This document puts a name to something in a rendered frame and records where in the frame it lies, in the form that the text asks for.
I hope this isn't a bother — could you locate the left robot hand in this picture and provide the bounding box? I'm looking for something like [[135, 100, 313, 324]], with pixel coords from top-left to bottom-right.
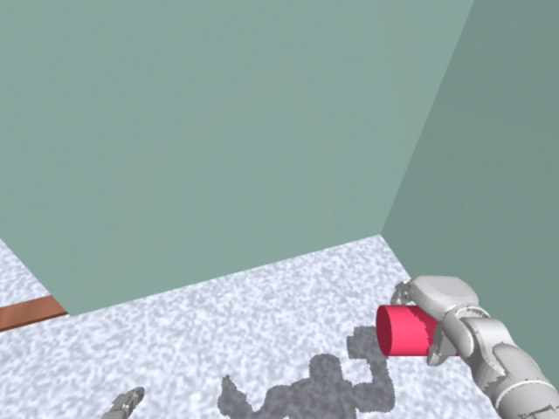
[[100, 387, 144, 419]]

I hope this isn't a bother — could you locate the can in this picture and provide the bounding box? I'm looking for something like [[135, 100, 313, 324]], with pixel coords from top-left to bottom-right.
[[376, 305, 459, 356]]

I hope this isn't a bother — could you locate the right robot arm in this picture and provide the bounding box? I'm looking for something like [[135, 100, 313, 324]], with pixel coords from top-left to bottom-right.
[[442, 304, 559, 419]]

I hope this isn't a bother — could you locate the right robot hand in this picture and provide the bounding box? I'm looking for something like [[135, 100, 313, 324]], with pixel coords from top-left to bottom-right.
[[390, 275, 479, 367]]

